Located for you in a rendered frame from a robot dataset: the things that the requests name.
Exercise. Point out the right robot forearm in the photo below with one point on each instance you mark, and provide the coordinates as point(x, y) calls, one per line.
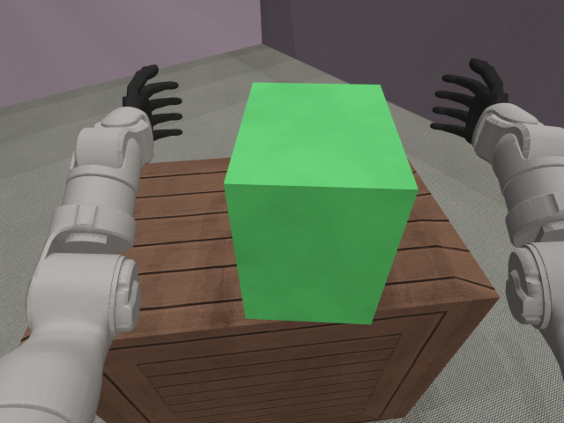
point(527, 157)

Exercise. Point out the carton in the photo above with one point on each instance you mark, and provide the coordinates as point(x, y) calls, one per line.
point(318, 192)

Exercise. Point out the pedestal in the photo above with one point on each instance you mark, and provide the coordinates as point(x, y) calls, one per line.
point(193, 357)

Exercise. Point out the robot right hand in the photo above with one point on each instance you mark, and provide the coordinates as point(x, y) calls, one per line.
point(484, 98)

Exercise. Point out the left robot forearm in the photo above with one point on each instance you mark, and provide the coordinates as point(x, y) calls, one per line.
point(96, 215)

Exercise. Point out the robot left hand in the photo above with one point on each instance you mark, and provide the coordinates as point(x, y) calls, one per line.
point(138, 95)

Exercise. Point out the left robot upper arm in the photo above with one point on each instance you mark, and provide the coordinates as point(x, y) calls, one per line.
point(80, 303)

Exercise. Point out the right robot upper arm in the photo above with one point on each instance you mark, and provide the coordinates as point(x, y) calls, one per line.
point(535, 291)

